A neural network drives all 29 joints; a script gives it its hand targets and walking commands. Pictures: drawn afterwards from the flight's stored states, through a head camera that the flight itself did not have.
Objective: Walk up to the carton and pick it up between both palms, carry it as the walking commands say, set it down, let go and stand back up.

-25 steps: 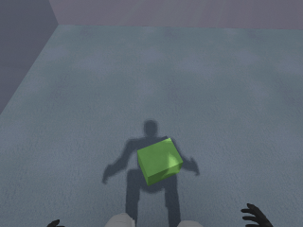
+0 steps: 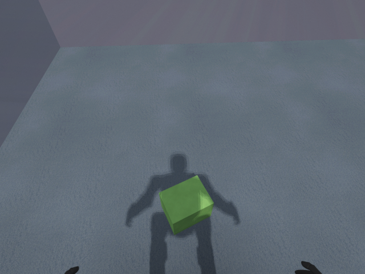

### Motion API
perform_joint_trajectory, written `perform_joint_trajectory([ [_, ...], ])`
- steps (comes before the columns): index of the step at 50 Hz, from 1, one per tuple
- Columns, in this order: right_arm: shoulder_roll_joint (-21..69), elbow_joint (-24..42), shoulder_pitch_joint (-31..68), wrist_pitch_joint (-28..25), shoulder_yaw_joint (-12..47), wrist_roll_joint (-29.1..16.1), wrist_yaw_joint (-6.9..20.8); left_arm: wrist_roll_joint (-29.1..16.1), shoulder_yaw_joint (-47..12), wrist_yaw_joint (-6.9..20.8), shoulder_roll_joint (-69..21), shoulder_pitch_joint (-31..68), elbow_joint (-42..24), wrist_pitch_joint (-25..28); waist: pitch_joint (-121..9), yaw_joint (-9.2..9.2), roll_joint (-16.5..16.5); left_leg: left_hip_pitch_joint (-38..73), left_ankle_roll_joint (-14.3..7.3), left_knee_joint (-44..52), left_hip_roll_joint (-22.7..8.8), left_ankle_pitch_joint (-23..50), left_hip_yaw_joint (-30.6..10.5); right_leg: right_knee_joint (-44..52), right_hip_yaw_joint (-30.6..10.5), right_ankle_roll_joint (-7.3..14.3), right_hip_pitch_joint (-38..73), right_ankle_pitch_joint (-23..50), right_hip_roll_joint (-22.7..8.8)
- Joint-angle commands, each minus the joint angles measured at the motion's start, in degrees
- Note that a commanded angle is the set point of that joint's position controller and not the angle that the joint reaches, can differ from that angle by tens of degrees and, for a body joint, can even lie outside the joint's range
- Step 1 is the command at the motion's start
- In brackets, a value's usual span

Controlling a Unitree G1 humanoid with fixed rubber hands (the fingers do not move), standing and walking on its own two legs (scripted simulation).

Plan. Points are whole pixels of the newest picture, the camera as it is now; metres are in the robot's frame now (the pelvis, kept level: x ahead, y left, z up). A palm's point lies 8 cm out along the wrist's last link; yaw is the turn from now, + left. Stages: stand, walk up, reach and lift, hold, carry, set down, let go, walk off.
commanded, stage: walk up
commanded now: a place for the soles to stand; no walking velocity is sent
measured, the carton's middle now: (185, 204) +0.52 -0.02 -0.68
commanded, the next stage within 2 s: none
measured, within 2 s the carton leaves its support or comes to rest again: neither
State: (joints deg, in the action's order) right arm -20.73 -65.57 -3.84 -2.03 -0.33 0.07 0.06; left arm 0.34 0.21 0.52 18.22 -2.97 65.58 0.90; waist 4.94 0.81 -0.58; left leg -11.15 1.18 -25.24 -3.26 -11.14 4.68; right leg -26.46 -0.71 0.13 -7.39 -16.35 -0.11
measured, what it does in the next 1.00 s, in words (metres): steps to the right, turning left: right foot, then left foot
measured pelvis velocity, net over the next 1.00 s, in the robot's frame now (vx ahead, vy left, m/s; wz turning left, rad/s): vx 0.13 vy -0.19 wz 0.34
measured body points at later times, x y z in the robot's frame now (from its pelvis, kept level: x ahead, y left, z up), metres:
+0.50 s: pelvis +0.03 -0.08 -0.03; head +0.07 -0.06 +0.42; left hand +0.11 +0.26 -0.14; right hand +0.07 -0.45 -0.12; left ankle +0.04 +0.07 -0.70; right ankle +0.08 -0.20 -0.74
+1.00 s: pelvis +0.13 -0.19 -0.06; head +0.17 -0.17 +0.39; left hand +0.13 +0.14 -0.18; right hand +0.32 -0.50 -0.15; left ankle +0.10 -0.03 -0.72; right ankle +0.25 -0.32 -0.74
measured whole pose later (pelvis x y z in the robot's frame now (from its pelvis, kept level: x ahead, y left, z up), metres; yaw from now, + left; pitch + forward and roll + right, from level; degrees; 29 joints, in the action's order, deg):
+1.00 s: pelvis +0.13 -0.19 -0.06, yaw +19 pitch -4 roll -1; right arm -25.8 -48.6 -14.1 -1.7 -3.7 0.2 -3.4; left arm 0.8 4.9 1.7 21.8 -9.0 49.1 -1.4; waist 10.1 -0.2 0.3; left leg -27.4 -0.3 -64.6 -1.7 -31.8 -7.4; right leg -54.5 1.6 -2.8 -27.4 -22.8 -5.2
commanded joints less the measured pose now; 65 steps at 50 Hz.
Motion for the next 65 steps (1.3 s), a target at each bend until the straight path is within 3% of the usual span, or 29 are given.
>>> perform_joint_trajectory([
  [1,-12.17,2.69,2.74,-1.47,-1.97,0.17,-0.56,-0.03,2.61,-0.57,14.51,4.48,-3.35,1.07,-7.02,-0.13,2.70,6.68,-2.94,5.27,-5.11,6.38,-5.54,9.21,-6.16,2.40,-2.32,9.59,-6.84],
  [5,-11.57,2.51,2.88,-1.48,-1.57,0.15,-0.65,-0.04,2.65,-0.55,14.09,4.69,-2.91,0.97,-7.39,-0.29,1.78,6.74,-2.97,5.79,-5.27,8.23,-5.37,9.21,-5.96,2.47,-1.31,11.88,-6.76],
  [6,-19.94,1.43,-12.20,-2.22,-5.35,-0.29,-2.34,3.42,7.03,1.66,18.84,5.92,-9.90,-0.73,-7.29,1.54,7.10,6.76,-8.21,3.24,-7.74,-4.13,-12.75,-2.67,0.09,3.20,-6.28,-6.70,-2.54],
  [8,-25.32,0.66,-19.28,-2.73,-8.16,-0.02,-3.59,4.25,7.07,2.79,16.10,7.67,-13.08,-2.39,-2.75,4.88,-2.70,15.16,-15.73,13.55,-20.53,-19.41,-34.25,-23.44,-1.37,2.40,-26.90,-19.08,-1.05],
  [9,-25.22,1.70,-17.00,-3.32,-8.33,0.06,-4.13,4.46,7.31,3.16,15.52,6.97,-14.50,-2.81,-0.99,3.40,-1.68,14.28,-17.04,13.87,-23.31,-17.54,-35.92,-29.69,-5.19,1.60,-31.89,-14.66,-4.00],
  [16,-22.35,11.67,-6.73,-3.95,-8.67,1.73,-4.50,3.40,10.28,5.87,16.08,-4.18,-19.21,-3.49,-5.79,-3.85,-8.69,-10.21,-12.89,3.73,-15.62,-11.31,-19.36,-17.61,-3.54,2.69,-8.50,-11.23,-7.02],
  [17,-21.30,12.89,-4.07,-3.56,-8.37,2.08,-4.49,3.46,11.09,6.12,16.43,-10.28,-17.98,-3.61,-7.35,-7.97,-6.87,-20.84,-9.94,-0.69,-11.91,-16.23,-13.69,-12.01,-1.85,4.33,5.18,-8.33,-5.94],
  [18,-16.76,14.15,-3.04,-3.20,-6.98,2.45,-4.81,4.15,11.90,5.52,18.87,-17.31,-16.22,-3.53,-7.43,-12.05,4.31,-32.86,-6.96,-15.72,-3.90,-22.77,-6.43,-6.11,-3.80,4.74,14.17,-14.45,-5.04],
  [19,-11.41,14.90,-5.34,-2.78,-5.16,2.15,-5.53,4.77,12.52,4.75,23.67,-18.30,-17.28,-3.37,-2.95,-13.25,25.86,-39.49,-3.07,-36.55,7.52,-30.70,-1.56,13.21,-24.01,6.41,6.69,-32.86,-16.05],
  [21,-18.69,13.27,-10.46,-2.81,-7.75,0.55,-6.12,3.42,12.25,4.71,26.26,-1.84,-23.45,-3.20,2.26,-3.59,10.34,-29.60,-3.15,-43.65,2.94,-21.33,-7.04,18.75,-28.74,13.15,-8.23,-35.60,-21.88],
  [25,-19.23,9.34,-23.71,-3.16,-8.01,-0.65,-5.00,3.90,10.86,4.38,20.66,0.58,-26.32,-3.10,-1.59,0.85,14.44,-13.78,-2.40,-29.32,0.19,-16.30,0.46,6.72,-13.05,12.46,-13.56,-18.17,-17.32],
  [27,-17.51,6.70,-32.08,-3.56,-8.40,-0.64,-5.35,4.18,9.45,4.26,18.80,2.90,-27.75,-4.00,-2.38,5.02,9.17,2.47,-3.67,-18.76,0.11,-10.28,0.06,-3.18,-7.29,11.57,-23.44,-16.92,-14.04],
  [28,-19.24,5.67,-37.05,-4.02,-9.35,-0.37,-5.78,4.56,8.16,4.12,14.93,2.14,-28.46,-4.57,-2.49,7.55,0.70,11.20,-4.82,-12.15,-1.49,-10.94,-4.93,-17.96,-1.70,9.47,-31.77,-17.67,-9.71],
  [29,-24.69,7.90,-37.10,-4.46,-10.49,0.89,-6.50,4.00,6.93,3.88,10.17,-0.35,-29.95,-4.46,-1.30,7.76,-15.76,13.33,-10.05,4.75,-14.15,-27.79,-34.63,-38.62,4.64,4.87,-42.66,-18.23,-1.65],
  [30,-25.98,12.40,-29.37,-4.56,-9.53,0.19,-6.57,3.97,7.93,3.42,14.44,-1.01,-29.37,-5.16,1.70,3.67,-7.83,6.08,-12.31,12.44,-23.19,-29.92,-56.74,-45.62,-4.30,3.19,-44.29,-16.46,-1.54],
  [32,-25.46,14.39,-23.28,-5.16,-9.08,-0.70,-7.16,3.02,9.56,3.32,20.41,-6.73,-25.88,-5.59,1.24,-0.34,1.33,5.45,-10.91,6.37,-22.41,-15.50,-48.41,-46.14,-7.08,1.91,-38.26,-11.16,-5.03],
  [35,-22.54,17.17,-19.01,-5.61,-8.28,0.46,-6.81,2.52,9.76,2.87,19.74,-7.79,-24.52,-5.09,2.09,-2.04,-4.70,-3.06,-14.21,-0.04,-15.77,-9.25,-33.16,-43.15,-6.45,0.90,-32.89,-11.25,-7.60],
  [42,-19.59,20.39,-13.95,-3.57,-7.27,1.70,-4.28,-0.20,8.85,1.40,14.99,-10.16,-21.53,-2.37,-4.40,-1.94,-16.40,-16.83,-11.13,-14.21,-6.13,20.23,-13.33,-20.56,3.87,1.14,-7.37,-5.88,-3.07],
  [44,-16.59,21.58,-13.51,-2.04,-6.38,0.82,-3.77,0.51,9.59,0.46,18.04,-13.14,-20.00,-1.10,-7.24,-4.36,-5.13,-21.85,-6.61,-25.96,-0.96,6.43,-10.32,-12.39,1.82,2.08,0.21,2.42,-3.11],
  [45,-14.50,22.60,-14.41,-1.30,-5.72,0.01,-3.95,0.83,10.04,0.07,22.53,-12.12,-20.76,-0.57,-8.02,-3.38,7.51,-23.37,-3.39,-36.93,4.41,-3.96,-6.39,-4.12,-16.65,6.07,-4.05,2.80,-13.77],
  [47,-17.37,21.29,-14.38,-0.06,-6.99,-0.45,-4.36,0.38,10.12,-0.02,26.81,-5.35,-22.10,-0.24,-7.54,-2.38,8.69,-20.16,-2.50,-48.28,3.93,-25.66,-11.22,3.34,-34.55,17.75,-13.46,-0.97,-27.72],
  [54,-15.85,17.04,-17.47,0.27,-7.31,-0.04,-1.18,1.12,8.32,-0.75,23.26,-1.30,-21.36,0.17,-4.04,1.00,15.50,-10.38,-3.94,-24.63,3.75,-18.13,-4.31,-8.28,-12.81,10.29,-18.23,-2.55,-17.95],
  [55,-16.84,17.00,-17.82,0.01,-7.77,0.36,-0.89,0.92,7.82,-0.92,21.64,-1.23,-21.58,0.23,-5.96,1.96,14.32,-6.07,-5.62,-18.63,3.46,-17.56,-7.22,-12.61,-10.74,8.30,-19.92,-2.53,-16.61],
  [57,-21.73,19.62,-11.48,-0.42,-8.39,1.77,-0.49,-0.42,6.22,-1.90,16.29,-3.40,-21.28,0.55,-6.85,-0.50,-6.23,-2.69,-13.01,-5.54,-9.31,-4.20,-35.31,-30.65,2.15,1.65,-28.08,-10.93,-5.85],
  [58,-23.43,20.14,-8.74,-0.14,-8.31,1.49,-0.49,-0.91,6.63,-2.68,18.47,-0.50,-20.71,1.13,-6.25,0.49,-3.04,-7.94,-17.73,-5.50,-11.42,0.75,-38.03,-28.10,1.25,1.66,-23.16,-13.59,-4.07],
  [60,-18.56,20.18,-4.05,0.22,-6.58,0.80,-0.59,-0.89,6.73,-2.73,18.28,-6.05,-16.45,2.82,-8.23,-3.86,2.53,-17.86,-11.28,-15.34,-4.31,4.39,-24.27,-14.22,-3.46,3.47,-6.88,-4.93,-6.44],
  [62,-15.70,20.25,-3.68,1.11,-6.12,0.33,-0.78,-0.12,8.42,-2.88,24.89,-12.07,-14.37,3.20,-8.40,-5.15,12.56,-22.71,-3.58,-34.19,6.57,-4.03,-8.63,-2.42,-23.00,12.03,-3.52,3.53,-20.28],
  [63,-16.32,19.08,-5.58,1.29,-6.34,0.39,-1.06,0.05,8.50,-3.05,26.22,-10.50,-15.75,3.45,-8.07,-4.36,13.82,-24.96,-3.23,-38.28,6.16,-22.03,-9.74,-0.47,-28.96,16.65,-2.08,10.83,-26.58],
  [65,-17.28,17.38,-6.63,1.37,-6.50,0.56,-0.39,0.27,8.04,-3.45,23.59,-7.25,-16.95,3.59,-6.30,-3.38,10.20,-24.56,-3.86,-40.45,3.42,-24.04,-11.62,-3.42,-21.37,16.86,-2.97,22.26,-26.01],
])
